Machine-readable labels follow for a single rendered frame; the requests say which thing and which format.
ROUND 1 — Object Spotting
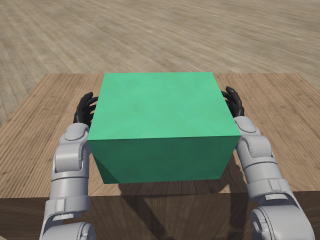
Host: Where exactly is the right robot forearm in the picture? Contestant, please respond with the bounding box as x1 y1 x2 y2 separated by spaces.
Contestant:
233 116 315 240

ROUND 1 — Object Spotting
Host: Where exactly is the right robot hand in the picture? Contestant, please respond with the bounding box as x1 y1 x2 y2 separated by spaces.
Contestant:
221 86 245 118

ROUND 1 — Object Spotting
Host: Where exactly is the carton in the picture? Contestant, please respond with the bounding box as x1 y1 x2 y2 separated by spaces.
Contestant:
87 72 241 184

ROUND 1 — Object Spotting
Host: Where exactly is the robot right upper arm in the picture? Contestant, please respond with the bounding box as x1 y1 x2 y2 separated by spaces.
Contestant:
250 205 314 240

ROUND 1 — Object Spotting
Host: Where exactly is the pedestal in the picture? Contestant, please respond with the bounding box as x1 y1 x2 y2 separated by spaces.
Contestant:
0 73 320 240

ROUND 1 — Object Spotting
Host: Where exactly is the robot left upper arm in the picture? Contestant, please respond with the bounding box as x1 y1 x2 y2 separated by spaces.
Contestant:
41 221 96 240

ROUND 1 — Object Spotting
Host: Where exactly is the left robot hand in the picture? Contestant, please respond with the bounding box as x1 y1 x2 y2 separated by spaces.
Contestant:
73 92 99 129

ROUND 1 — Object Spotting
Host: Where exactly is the left robot forearm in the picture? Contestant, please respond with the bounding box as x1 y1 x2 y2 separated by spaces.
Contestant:
39 123 92 240

